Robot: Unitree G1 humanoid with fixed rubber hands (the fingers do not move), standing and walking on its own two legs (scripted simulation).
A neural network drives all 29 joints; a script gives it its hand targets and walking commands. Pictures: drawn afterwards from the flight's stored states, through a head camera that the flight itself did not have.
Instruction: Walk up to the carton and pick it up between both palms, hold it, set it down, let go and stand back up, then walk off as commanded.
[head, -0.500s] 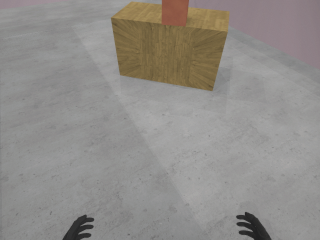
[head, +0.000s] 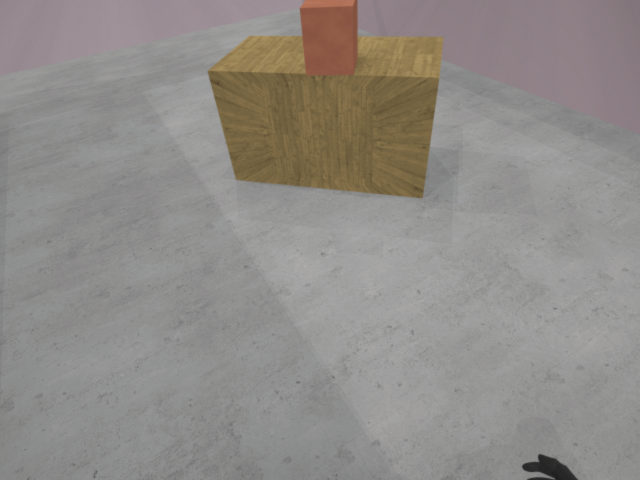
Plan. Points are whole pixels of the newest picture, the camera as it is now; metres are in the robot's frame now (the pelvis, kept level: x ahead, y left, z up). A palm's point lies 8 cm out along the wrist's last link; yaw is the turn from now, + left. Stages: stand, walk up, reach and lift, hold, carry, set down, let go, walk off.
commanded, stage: walk up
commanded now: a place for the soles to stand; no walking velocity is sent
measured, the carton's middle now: (331, 34) +1.78 +0.03 -0.02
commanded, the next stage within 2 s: none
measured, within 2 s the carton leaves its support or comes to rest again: neither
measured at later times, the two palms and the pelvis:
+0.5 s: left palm (76, 452) +0.21 +0.38 -0.08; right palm (494, 392) +0.28 -0.20 -0.05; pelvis +0.15 +0.08 +0.00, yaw +0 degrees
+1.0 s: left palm (134, 353) +0.35 +0.33 -0.05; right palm (515, 332) +0.37 -0.25 -0.04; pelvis +0.26 +0.04 +0.03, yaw -4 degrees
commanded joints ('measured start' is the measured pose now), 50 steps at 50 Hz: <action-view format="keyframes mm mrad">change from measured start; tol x16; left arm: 1 46 346 144 9 -19 -52 47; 16 -55 341 124 -14 -13 -56 48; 18 68 159 62 7 -32 -46 38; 25 175 282 125 105 -27 28 26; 45 -46 269 123 39 -19 10 0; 50 155 295 140 142 -8 -22 26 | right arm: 1 -125 -261 -125 -66 -19 -41 13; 13 -244 -234 -132 -65 -21 -67 39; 18 185 -373 -186 44 -37 -98 -2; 23 -44 -334 -163 3 -1 -66 -13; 50 -92 -281 -146 -44 -24 -19 14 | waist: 1 2 -167 64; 15 -30 -193 42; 18 -161 212 -238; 24 -14 108 35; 46 -75 132 79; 50 24 -79 -51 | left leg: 1 -435 71 -93 -11 106 6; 13 -320 115 -46 -298 318 9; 16 127 71 -45 -504 276 33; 18 569 228 -379 -707 -145 61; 19 544 376 -740 -910 -400 78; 21 291 387 -701 -1003 -616 -6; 26 121 231 -320 -982 -330 -41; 42 277 314 -186 -956 -221 177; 50 -20 195 9 -527 -270 137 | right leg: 1 278 -321 633 -566 -78 -144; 10 179 -314 553 -534 -292 -272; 15 -17 -296 377 -404 -4 -231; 17 -165 -172 196 55 304 -140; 18 -303 -34 88 369 135 -66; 20 -397 20 108 506 -35 -36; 26 -187 -37 91 311 86 -2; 44 -281 -95 18 -42 113 26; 50 265 -51 -53 -268 110 -25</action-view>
